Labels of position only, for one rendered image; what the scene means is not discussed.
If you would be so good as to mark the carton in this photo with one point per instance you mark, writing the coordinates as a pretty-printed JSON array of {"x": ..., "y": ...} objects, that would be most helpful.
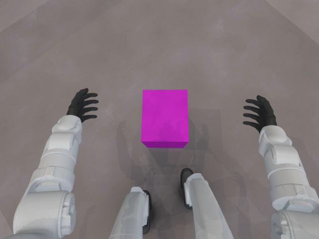
[{"x": 164, "y": 118}]

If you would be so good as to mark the robot left forearm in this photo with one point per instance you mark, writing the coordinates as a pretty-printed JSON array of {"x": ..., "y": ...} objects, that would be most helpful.
[{"x": 55, "y": 171}]

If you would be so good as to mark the right robot shin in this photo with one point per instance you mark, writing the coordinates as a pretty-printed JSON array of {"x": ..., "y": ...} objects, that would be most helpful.
[{"x": 196, "y": 175}]

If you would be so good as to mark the right robot hand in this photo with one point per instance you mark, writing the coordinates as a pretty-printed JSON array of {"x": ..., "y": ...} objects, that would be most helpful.
[{"x": 266, "y": 114}]

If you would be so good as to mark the robot shin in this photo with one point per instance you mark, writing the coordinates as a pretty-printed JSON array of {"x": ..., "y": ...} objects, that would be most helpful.
[
  {"x": 138, "y": 189},
  {"x": 196, "y": 175}
]

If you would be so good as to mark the robot right forearm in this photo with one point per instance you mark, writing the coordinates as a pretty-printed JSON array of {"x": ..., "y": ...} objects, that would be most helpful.
[{"x": 290, "y": 189}]

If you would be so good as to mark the left robot shin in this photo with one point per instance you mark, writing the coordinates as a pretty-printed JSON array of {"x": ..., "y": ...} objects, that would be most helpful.
[{"x": 138, "y": 189}]

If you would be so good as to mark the left robot upper arm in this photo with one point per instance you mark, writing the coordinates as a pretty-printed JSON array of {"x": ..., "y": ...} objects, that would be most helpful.
[{"x": 45, "y": 215}]

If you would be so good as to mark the left robot hand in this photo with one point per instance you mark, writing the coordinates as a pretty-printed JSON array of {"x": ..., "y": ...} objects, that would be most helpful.
[{"x": 77, "y": 105}]

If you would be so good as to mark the right robot upper arm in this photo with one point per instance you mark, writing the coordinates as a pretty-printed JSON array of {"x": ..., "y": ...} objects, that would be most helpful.
[{"x": 288, "y": 224}]

